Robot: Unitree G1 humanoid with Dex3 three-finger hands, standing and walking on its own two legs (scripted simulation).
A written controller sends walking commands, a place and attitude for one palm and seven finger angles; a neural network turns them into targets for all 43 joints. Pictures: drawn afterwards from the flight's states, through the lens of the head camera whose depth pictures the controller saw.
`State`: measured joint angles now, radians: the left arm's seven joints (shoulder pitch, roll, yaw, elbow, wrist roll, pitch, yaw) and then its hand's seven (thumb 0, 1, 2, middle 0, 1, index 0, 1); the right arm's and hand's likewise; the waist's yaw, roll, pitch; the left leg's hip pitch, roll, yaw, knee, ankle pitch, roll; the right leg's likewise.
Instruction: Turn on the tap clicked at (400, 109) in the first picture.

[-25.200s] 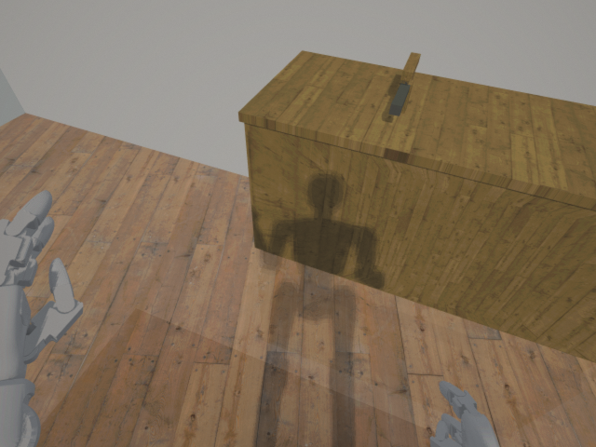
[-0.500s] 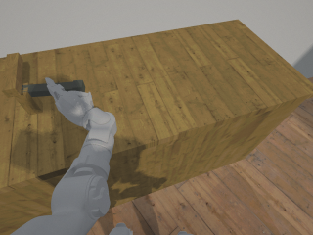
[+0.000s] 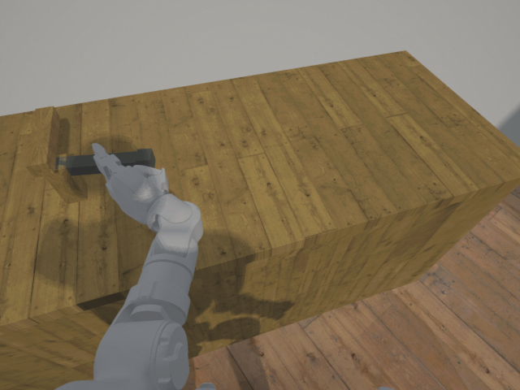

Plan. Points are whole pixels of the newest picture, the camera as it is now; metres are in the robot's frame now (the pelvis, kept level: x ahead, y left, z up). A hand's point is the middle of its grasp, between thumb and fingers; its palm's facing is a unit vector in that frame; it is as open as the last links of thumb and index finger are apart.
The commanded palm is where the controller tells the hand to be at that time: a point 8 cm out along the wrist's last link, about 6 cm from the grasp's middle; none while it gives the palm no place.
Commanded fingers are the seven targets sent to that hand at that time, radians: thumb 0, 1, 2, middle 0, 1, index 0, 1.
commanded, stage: lift the hand up off the lever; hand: left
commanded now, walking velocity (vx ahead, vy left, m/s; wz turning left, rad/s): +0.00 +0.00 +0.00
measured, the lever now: (145, 160) +0.48 +0.20 +0.07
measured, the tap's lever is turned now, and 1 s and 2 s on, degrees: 79 79 79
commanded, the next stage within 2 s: draw the hand back beside the body in 1.88 s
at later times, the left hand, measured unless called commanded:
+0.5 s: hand (157, 170) +0.43 +0.16 +0.10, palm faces +0.80 -0.59 -0.12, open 7.8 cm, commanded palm +0.37 +0.17 +0.11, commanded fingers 0.00 0.90 0.90 -0.15 -0.15 -0.15 -0.15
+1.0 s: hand (150, 167) +0.41 +0.17 +0.12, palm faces +0.80 -0.60 -0.09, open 7.8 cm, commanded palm +0.36 +0.17 +0.13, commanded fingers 0.00 0.90 0.90 -0.15 -0.15 -0.15 -0.15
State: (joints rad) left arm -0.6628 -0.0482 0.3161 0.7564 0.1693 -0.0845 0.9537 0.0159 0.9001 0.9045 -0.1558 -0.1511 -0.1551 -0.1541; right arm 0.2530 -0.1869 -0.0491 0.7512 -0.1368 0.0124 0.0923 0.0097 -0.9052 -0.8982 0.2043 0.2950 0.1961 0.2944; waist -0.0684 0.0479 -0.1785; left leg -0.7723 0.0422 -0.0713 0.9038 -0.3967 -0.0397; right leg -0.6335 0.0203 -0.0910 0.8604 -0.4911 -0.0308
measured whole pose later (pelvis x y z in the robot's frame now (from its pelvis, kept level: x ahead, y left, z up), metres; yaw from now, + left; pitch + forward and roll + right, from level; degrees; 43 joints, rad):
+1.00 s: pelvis -0.01 -0.01 +0.01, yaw +1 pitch +10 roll -1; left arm -0.61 -0.06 0.27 0.61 0.14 0.04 0.94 0.02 0.90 0.90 -0.16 -0.15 -0.16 -0.15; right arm 0.22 -0.19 -0.04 0.76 -0.10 0.03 0.06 0.01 -0.90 -0.90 0.20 0.29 0.20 0.29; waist -0.04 0.05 -0.15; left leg -0.63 0.04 -0.07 0.80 -0.35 -0.05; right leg -0.50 0.02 -0.09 0.77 -0.45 -0.04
